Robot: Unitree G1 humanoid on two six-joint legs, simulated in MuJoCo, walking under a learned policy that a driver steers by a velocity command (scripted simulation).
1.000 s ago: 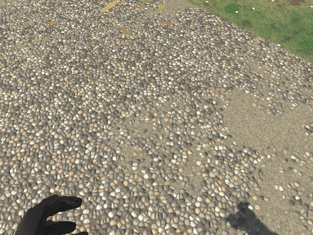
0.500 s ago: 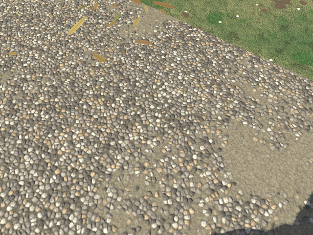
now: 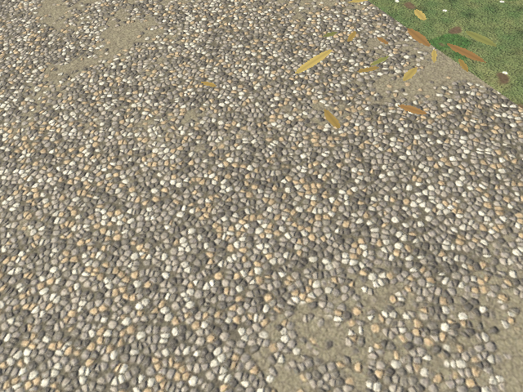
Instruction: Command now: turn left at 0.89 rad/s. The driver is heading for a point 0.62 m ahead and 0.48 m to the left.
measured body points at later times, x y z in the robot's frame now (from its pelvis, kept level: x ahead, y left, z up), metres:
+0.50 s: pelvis +0.09 +0.12 -0.03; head +0.10 +0.14 +0.42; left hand -0.05 +0.39 -0.16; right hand +0.43 -0.01 -0.07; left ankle +0.04 +0.17 -0.75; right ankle +0.02 -0.10 -0.69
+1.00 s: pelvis +0.41 +0.37 -0.02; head +0.42 +0.39 +0.43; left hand +0.25 +0.63 -0.12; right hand +0.70 +0.27 -0.13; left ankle +0.24 +0.33 -0.64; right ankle +0.52 +0.32 -0.75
